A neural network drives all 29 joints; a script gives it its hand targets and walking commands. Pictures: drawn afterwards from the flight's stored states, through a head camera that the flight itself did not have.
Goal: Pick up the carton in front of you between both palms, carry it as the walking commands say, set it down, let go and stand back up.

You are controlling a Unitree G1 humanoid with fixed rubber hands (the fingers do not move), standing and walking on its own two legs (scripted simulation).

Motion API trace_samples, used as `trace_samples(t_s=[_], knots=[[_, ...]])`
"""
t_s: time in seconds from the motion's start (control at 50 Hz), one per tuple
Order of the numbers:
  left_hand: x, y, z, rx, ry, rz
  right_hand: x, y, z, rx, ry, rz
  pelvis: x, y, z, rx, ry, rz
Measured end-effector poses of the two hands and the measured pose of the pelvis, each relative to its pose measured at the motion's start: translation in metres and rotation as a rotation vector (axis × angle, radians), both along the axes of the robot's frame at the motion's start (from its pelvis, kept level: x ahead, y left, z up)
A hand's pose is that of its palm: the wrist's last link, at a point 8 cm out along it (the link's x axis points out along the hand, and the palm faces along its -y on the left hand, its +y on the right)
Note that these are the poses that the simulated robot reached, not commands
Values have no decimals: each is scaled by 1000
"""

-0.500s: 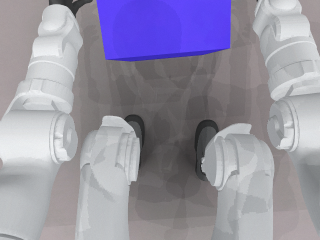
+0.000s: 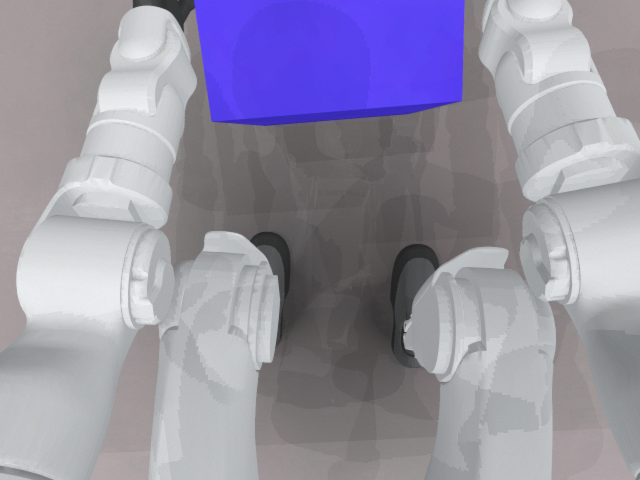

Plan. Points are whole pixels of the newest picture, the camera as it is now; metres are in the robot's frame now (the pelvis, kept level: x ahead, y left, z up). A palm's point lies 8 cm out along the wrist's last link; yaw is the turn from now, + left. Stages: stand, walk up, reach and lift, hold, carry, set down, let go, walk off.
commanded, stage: reach and lift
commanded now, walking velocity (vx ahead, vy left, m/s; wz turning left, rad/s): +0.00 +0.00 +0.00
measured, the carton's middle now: (329, 19) +0.53 +0.03 -0.25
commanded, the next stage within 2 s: none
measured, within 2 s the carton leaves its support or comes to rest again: leaves its support in 0.34 s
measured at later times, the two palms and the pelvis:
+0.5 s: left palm out of the picture +0.52 +0.17 -0.11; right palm out of the picture +0.55 -0.12 -0.12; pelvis +0.01 +0.00 +0.00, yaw -1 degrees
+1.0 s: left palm out of the picture +0.48 +0.17 +0.07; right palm out of the picture +0.50 -0.13 +0.07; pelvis +0.00 +0.00 +0.13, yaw -1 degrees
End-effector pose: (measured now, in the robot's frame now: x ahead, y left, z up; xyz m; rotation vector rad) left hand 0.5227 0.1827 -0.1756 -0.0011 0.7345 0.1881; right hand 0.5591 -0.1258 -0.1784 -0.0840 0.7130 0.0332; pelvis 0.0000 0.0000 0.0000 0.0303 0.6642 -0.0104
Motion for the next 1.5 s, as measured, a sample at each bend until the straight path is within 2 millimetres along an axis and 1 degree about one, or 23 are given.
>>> trace_samples(t_s=[0.02,0.16,0.28,0.34,0.4,0.46,0.52,0.62,0.7,0.78,0.86,0.96,1.12,1.34,1.5], knots=[[0,-2,0,6,2,11,0,4,0,-1,0,-1,-1,0,0,1,-3,0],[2,-4,1,1,16,29,3,6,3,-33,27,-19,-4,-1,0,4,-28,-2],[5,-1,3,-8,38,7,3,5,3,-21,45,-18,2,-2,-7,3,-34,-7],[5,-1,9,-8,38,9,-1,6,5,-16,46,-31,5,-2,-9,1,-23,-6],[2,-4,21,-2,21,42,-6,6,14,-15,33,-53,8,-1,-8,-3,-6,-4],[-3,-6,42,-13,-11,47,-10,3,38,-7,2,-63,8,-1,-3,-8,9,-3],[-9,-10,74,-24,-44,48,-16,0,73,6,-28,-82,6,0,7,-10,18,-5],[-21,-15,129,-40,-52,48,-29,-5,133,23,-33,-113,1,0,34,-9,36,-12],[-31,-15,162,-37,-29,42,-39,-5,167,19,-11,-118,-3,-1,59,-7,51,-15],[-39,-13,186,-30,-22,37,-46,-4,192,16,-4,-115,-5,-1,80,-9,63,-13],[-42,-13,206,-26,-30,33,-51,-3,211,17,-13,-120,-6,-1,97,-12,68,-10],[-44,-14,231,-28,-42,26,-57,-5,234,22,-25,-131,-1,-1,117,-17,67,-7],[-54,-19,278,-35,-40,18,-72,-10,280,29,-22,-152,13,0,156,-20,32,-10],[-73,-23,352,-41,-32,10,-94,-14,355,31,-14,-169,37,-1,220,-23,-69,-8],[-85,-25,403,-41,-34,-1,-110,-17,406,34,-16,-182,53,-2,266,-26,-155,-5]])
